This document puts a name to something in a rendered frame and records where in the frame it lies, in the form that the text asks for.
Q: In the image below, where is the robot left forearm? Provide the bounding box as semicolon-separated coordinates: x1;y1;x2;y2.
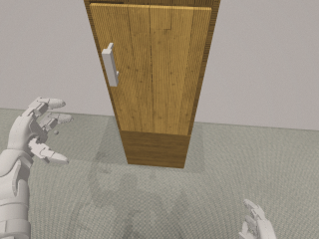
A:
0;148;34;239

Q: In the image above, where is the left robot hand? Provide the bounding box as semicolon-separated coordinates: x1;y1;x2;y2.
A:
7;97;74;164

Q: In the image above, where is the handle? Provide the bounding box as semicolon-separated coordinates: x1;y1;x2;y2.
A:
102;43;119;87

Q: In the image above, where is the right robot hand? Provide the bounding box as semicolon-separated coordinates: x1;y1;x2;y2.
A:
238;198;278;239

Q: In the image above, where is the cupboard door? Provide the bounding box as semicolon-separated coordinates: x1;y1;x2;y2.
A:
90;3;211;135

